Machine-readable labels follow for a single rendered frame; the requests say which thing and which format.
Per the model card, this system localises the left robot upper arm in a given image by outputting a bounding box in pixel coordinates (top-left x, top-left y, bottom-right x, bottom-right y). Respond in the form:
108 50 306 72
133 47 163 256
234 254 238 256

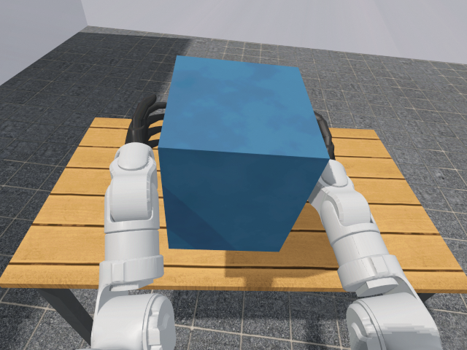
76 293 177 350

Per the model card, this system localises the right robot forearm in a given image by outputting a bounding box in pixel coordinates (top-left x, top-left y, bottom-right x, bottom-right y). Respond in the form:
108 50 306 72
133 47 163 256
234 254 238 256
308 160 441 344

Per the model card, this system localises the robot right hand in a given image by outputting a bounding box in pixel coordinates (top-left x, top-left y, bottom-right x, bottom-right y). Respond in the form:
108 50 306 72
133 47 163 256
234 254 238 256
314 111 336 160

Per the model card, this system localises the left robot forearm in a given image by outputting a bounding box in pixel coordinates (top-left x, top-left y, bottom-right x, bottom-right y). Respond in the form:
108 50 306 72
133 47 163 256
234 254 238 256
91 142 164 348

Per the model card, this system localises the robot left hand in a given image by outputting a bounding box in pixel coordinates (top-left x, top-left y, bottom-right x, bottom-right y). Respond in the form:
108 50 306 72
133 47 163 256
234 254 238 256
125 94 167 148

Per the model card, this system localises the right robot upper arm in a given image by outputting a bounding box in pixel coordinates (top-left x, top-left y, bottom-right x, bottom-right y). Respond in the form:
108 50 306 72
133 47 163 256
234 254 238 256
346 292 443 350

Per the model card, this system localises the carton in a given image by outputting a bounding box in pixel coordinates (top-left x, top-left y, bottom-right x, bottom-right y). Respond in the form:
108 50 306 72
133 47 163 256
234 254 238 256
158 55 330 252

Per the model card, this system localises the table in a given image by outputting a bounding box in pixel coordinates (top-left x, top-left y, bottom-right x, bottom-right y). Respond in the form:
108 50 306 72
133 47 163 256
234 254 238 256
0 117 467 346

